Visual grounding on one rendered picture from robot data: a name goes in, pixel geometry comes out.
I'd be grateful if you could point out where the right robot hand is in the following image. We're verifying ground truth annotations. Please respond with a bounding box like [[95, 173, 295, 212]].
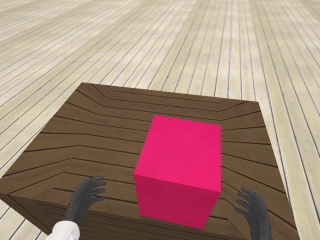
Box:
[[234, 187, 272, 240]]

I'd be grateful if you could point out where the left robot hand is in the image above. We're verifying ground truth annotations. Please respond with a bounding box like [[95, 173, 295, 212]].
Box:
[[62, 176, 106, 226]]

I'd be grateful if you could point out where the pedestal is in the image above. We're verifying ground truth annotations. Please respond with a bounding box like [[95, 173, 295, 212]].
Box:
[[0, 82, 300, 240]]

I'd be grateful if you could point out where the carton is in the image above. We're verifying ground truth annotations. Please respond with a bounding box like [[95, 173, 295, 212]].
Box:
[[133, 115, 221, 229]]

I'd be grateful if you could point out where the robot left forearm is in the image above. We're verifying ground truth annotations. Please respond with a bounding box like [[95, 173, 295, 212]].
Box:
[[45, 220, 80, 240]]

